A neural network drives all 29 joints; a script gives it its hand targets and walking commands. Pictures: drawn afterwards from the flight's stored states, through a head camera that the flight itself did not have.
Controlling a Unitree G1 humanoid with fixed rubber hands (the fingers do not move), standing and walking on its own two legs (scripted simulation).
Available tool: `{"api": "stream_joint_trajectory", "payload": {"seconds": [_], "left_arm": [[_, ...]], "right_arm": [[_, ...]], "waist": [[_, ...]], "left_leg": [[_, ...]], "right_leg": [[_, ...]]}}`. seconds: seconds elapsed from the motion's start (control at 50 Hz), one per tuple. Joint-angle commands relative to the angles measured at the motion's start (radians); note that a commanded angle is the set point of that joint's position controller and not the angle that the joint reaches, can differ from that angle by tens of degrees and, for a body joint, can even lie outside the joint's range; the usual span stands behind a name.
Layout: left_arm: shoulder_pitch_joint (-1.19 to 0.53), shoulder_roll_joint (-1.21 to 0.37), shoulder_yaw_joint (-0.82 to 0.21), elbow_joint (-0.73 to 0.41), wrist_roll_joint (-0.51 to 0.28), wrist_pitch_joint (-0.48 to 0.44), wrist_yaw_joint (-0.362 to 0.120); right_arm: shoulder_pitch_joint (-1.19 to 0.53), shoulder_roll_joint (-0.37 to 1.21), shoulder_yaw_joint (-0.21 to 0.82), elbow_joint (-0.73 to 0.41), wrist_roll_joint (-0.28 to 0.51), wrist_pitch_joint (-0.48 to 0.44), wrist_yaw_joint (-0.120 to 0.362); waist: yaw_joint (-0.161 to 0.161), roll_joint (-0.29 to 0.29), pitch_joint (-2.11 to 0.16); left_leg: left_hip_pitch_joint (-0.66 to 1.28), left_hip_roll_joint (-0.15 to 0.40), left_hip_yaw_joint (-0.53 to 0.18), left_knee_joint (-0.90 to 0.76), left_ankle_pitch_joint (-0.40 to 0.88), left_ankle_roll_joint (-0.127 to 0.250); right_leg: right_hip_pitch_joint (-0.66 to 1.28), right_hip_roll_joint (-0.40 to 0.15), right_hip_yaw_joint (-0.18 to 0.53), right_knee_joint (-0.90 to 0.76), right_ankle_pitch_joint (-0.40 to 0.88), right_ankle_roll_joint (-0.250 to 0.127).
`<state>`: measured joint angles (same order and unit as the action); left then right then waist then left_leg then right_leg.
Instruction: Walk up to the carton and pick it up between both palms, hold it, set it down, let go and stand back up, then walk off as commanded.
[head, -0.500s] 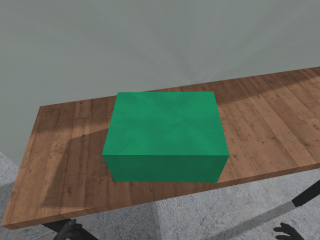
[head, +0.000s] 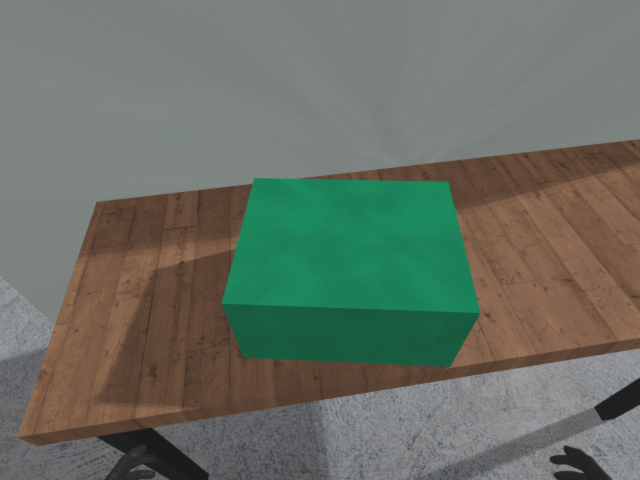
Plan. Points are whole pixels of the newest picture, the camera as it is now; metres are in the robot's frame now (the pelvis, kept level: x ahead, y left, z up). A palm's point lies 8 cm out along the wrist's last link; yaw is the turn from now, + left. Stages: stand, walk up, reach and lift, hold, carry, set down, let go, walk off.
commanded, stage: walk up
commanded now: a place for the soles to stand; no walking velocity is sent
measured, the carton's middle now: (347, 268) +0.40 +0.00 +0.02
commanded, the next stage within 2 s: none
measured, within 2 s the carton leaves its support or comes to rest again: neither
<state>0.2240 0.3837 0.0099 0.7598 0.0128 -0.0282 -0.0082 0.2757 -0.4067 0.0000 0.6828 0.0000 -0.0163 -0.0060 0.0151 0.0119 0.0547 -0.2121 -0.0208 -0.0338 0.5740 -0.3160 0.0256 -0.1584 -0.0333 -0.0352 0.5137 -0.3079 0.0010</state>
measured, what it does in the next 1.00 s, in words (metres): stands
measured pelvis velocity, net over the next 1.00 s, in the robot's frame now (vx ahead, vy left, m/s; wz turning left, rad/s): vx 0.00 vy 0.00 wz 0.12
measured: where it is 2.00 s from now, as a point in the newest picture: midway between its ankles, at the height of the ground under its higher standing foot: outside the picture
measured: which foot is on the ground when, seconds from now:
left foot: down 0.00-1.00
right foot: down 0.00-1.00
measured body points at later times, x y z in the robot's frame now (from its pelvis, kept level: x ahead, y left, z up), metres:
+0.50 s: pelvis -0.01 -0.01 +0.00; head +0.00 -0.01 +0.45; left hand +0.10 +0.30 -0.09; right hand +0.12 -0.32 -0.09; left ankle +0.01 +0.11 -0.73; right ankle +0.03 -0.15 -0.73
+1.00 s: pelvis +0.00 +0.00 +0.00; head +0.01 +0.01 +0.45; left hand +0.08 +0.33 -0.10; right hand +0.17 -0.29 -0.08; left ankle +0.01 +0.13 -0.73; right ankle +0.03 -0.14 -0.73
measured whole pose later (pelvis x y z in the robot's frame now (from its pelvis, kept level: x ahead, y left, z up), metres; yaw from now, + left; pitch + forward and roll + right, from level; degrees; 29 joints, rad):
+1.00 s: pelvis +0.00 +0.00 +0.00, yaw +7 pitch -3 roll -1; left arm 0.24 0.41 0.01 0.71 0.01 -0.02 -0.01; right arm 0.23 -0.44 -0.01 0.68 0.00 0.01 0.01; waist 0.02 0.01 0.07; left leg -0.25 -0.03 -0.12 0.59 -0.29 -0.01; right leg -0.21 -0.07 -0.06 0.54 -0.28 0.01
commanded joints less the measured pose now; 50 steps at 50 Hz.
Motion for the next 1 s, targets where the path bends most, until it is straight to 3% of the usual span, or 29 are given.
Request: {"api": "stream_joint_trajectory", "payload": {"seconds": [0.0,0.04,0.1,0.14,0.16,0.18,0.22,0.24,0.26,0.3,0.32,0.34,0.36,0.4,0.44,0.46,0.48,0.5,0.52,0.56,0.64,0.66,0.7,0.72,0.76,0.8,0.84,0.92,0.98], "left_arm": [[-0.05,0.171,0.066,-0.103,0.004,-0.005,0.007],[-0.062,0.183,0.073,-0.108,0.004,-0.01,0.011],[0.012,0.217,0.071,-0.074,0.006,-0.024,0.015],[0.048,0.275,0.098,-0.052,0.01,-0.018,0.019],[0.041,0.271,0.094,-0.051,0.013,-0.013,0.019],[0.013,0.261,0.093,-0.065,0.011,-0.012,0.016],[-0.033,0.245,0.09,-0.097,0.019,-0.006,0.008],[-0.074,0.23,0.073,-0.101,0.011,-0.005,0.008],[-0.08,0.202,0.069,-0.112,0.007,-0.009,0.006],[-0.068,0.164,0.064,-0.125,-0.004,-0.005,0.001],[-0.062,0.178,0.063,-0.13,-0.002,0.007,0.006],[-0.066,0.187,0.074,-0.136,-0.005,0.008,0.009],[-0.048,0.172,0.07,-0.137,-0.006,0.002,0.009],[0.008,0.168,0.066,-0.108,-0.011,-0.011,0.007],[0.023,0.183,0.071,-0.083,-0.007,-0.01,0.016],[0.024,0.221,0.077,-0.083,0.004,-0.008,0.022],[0.048,0.262,0.096,-0.083,0.015,-0.01,0.025],[0.026,0.297,0.106,-0.084,0.013,-0.005,0.027],[-0.005,0.28,0.103,-0.115,0.017,-0.003,0.024],[-0.065,0.262,0.098,-0.155,0.02,-0.01,0.016],[-0.068,0.258,0.084,-0.142,0.008,-0.005,0.006],[-0.055,0.255,0.09,-0.144,0.007,0.0,-0.001],[-0.043,0.183,0.064,-0.162,-0.02,0.001,-0.002],[-0.023,0.194,0.073,-0.164,-0.025,0.003,-0.001],[-0.01,0.193,0.076,-0.147,-0.023,0.007,0.002],[0.023,0.235,0.078,-0.106,-0.013,-0.01,0.001],[0.023,0.264,0.09,-0.101,-0.007,-0.014,0.007],[-0.034,0.275,0.088,-0.114,0.002,-0.001,0.003],[-0.047,0.247,0.074,-0.116,-0.007,-0.009,-0.003]], "right_arm": [[0.052,-0.212,-0.085,-0.029,-0.008,-0.019,-0.008],[0.061,-0.213,-0.09,-0.046,-0.005,-0.008,-0.008],[-0.033,-0.193,-0.076,-0.056,0.006,-0.005,-0.003],[-0.062,-0.15,-0.071,-0.063,0.007,0.002,-0.005],[-0.041,-0.143,-0.073,-0.074,-0.01,0.008,-0.009],[-0.013,-0.154,-0.076,-0.071,-0.01,0.01,-0.012],[0.0,-0.155,-0.078,-0.059,-0.021,-0.004,-0.006],[0.051,-0.163,-0.079,-0.04,-0.022,-0.016,-0.007],[0.076,-0.21,-0.098,-0.016,-0.025,-0.021,-0.007],[0.081,-0.239,-0.1,-0.022,-0.012,-0.021,-0.011],[0.109,-0.223,-0.086,-0.031,-0.013,-0.018,-0.011],[0.094,-0.229,-0.093,-0.04,-0.015,-0.011,-0.011],[0.064,-0.213,-0.091,-0.04,-0.024,-0.006,-0.014],[-0.039,-0.213,-0.086,-0.072,-0.016,0.007,-0.013],[-0.075,-0.179,-0.068,-0.072,0.001,0.011,-0.008],[-0.074,-0.145,-0.059,-0.074,0.012,0.01,-0.003],[-0.072,-0.131,-0.055,-0.089,0.012,0.014,0.004],[-0.054,-0.148,-0.069,-0.083,0.002,0.028,0.004],[-0.038,-0.167,-0.084,-0.075,-0.006,0.039,-0.001],[0.044,-0.183,-0.093,-0.084,-0.014,0.035,0.006],[0.063,-0.181,-0.095,-0.035,-0.022,0.003,0.015],[0.064,-0.21,-0.103,-0.027,-0.016,-0.001,0.013],[0.009,-0.242,-0.104,-0.026,-0.013,-0.009,-0.002],[-0.021,-0.236,-0.099,-0.052,-0.011,-0.007,-0.003],[-0.067,-0.235,-0.088,-0.066,-0.007,0.0,-0.001],[-0.073,-0.215,-0.086,-0.055,0.004,0.003,0.002],[-0.067,-0.193,-0.075,-0.054,0.005,0.005,0.008],[-0.025,-0.175,-0.072,-0.048,0.001,0.009,0.008],[-0.012,-0.208,-0.085,-0.021,-0.01,0.003,0.002]], "waist": [[-0.025,0.099,-0.06],[-0.035,0.091,-0.041],[0.028,0.068,-0.044],[0.049,-0.079,-0.036],[0.035,-0.113,-0.012],[0.031,-0.149,-0.004],[0.001,-0.13,0.036],[-0.03,-0.111,0.057],[-0.037,0.018,0.02],[-0.048,0.087,-0.054],[-0.059,0.116,-0.013],[-0.053,0.119,0.002],[-0.037,0.1,0.009],[0.008,0.126,-0.043],[0.036,0.066,-0.079],[0.033,0.067,-0.106],[0.042,-0.061,-0.066],[0.037,-0.121,-0.01],[0.027,-0.112,0.072],[-0.011,-0.145,0.115],[-0.031,-0.132,0.009],[-0.021,-0.151,-0.01],[-0.005,0.093,-0.03],[-0.002,0.094,-0.016],[0.011,0.082,0.04],[0.023,0.069,-0.031],[0.028,0.016,-0.076],[-0.012,-0.076,-0.006],[-0.03,-0.017,-0.042]], "left_leg": [[0.104,0.199,-0.358,-0.159,0.464,0.136],[0.108,0.219,-0.372,-0.155,0.461,0.178],[-0.091,0.126,-0.246,-0.089,0.361,0.073],[-0.2,-0.009,-0.04,0.089,0.129,-0.007],[-0.205,-0.001,-0.021,0.111,-0.091,-0.023],[-0.207,0.015,-0.028,0.165,-0.226,-0.023],[-0.122,0.04,-0.023,0.0,-0.134,0.0],[-0.036,0.064,-0.09,-0.12,0.113,0.006],[0.063,0.108,-0.193,-0.14,0.354,0.032],[0.164,0.244,-0.448,-0.191,0.429,0.155],[0.088,0.276,-0.449,-0.203,0.365,0.211],[0.074,0.251,-0.431,-0.23,0.2,0.211],[0.093,0.227,-0.398,-0.217,0.233,0.196],[0.005,0.14,-0.304,-0.164,0.24,0.13],[-0.137,0.086,-0.243,-0.105,0.243,0.048],[-0.173,0.05,-0.195,-0.065,0.236,0.012],[-0.256,0.0,-0.146,0.031,0.091,-0.016],[-0.211,-0.037,-0.044,0.186,-0.137,-0.04],[-0.204,0.0,-0.065,0.308,-0.264,-0.032],[-0.192,0.033,-0.091,0.231,-0.197,-0.028],[-0.026,0.013,-0.032,-0.093,0.005,-0.018],[0.015,0.016,-0.087,-0.147,0.059,-0.006],[-0.005,0.174,-0.392,-0.237,0.146,0.07],[-0.02,0.189,-0.465,-0.258,0.095,0.129],[-0.146,0.164,-0.382,-0.25,-0.089,0.12],[-0.153,0.078,-0.254,-0.163,0.093,0.038],[-0.151,0.042,-0.181,-0.074,0.132,0.009],[-0.087,0.012,-0.105,-0.015,0.068,0.003],[0.005,0.06,-0.157,-0.079,0.212,0.037]], "right_leg": [[-0.119,-0.002,0.015,0.09,-0.055,-0.012],[-0.148,0.007,0.023,0.056,-0.151,-0.011],[0.103,-0.059,0.082,-0.114,0.094,-0.053],[0.179,-0.244,0.213,-0.162,0.183,-0.162],[0.154,-0.342,0.246,-0.161,0.324,-0.231],[0.122,-0.352,0.237,-0.161,0.325,-0.264],[0.01,-0.3,0.154,-0.127,0.198,-0.195],[-0.048,-0.214,0.086,-0.054,0.18,-0.131],[-0.119,-0.117,0.006,0.067,0.152,-0.065],[-0.238,0.012,0.013,0.185,-0.235,-0.003],[-0.23,0.001,0.036,0.21,-0.363,0.001],[-0.237,0.005,0.04,0.217,-0.368,-0.009],[-0.236,-0.007,0.054,0.157,-0.326,-0.013],[-0.078,0.006,0.016,-0.021,-0.071,-0.017],[0.134,-0.006,0.04,-0.082,0.186,-0.044],[0.188,-0.071,0.08,-0.094,0.152,-0.056],[0.166,-0.197,0.222,-0.172,0.051,-0.109],[0.041,-0.342,0.334,-0.253,-0.107,-0.218],[-0.109,-0.403,0.359,-0.29,-0.202,-0.282],[-0.142,-0.34,0.27,-0.316,-0.343,-0.232],[-0.088,-0.208,0.103,-0.161,-0.203,-0.124],[-0.098,-0.165,0.047,-0.084,-0.166,-0.091],[-0.125,-0.056,-0.021,0.138,-0.088,-0.018],[-0.149,-0.009,0.021,0.105,-0.163,-0.013],[-0.052,-0.008,0.023,0.007,-0.159,-0.022],[0.083,-0.054,0.041,-0.068,0.025,-0.046],[0.098,-0.138,0.096,-0.09,-0.004,-0.081],[-0.021,-0.22,0.148,-0.162,-0.071,-0.122],[-0.063,-0.156,0.056,-0.082,0.03,-0.082]]}}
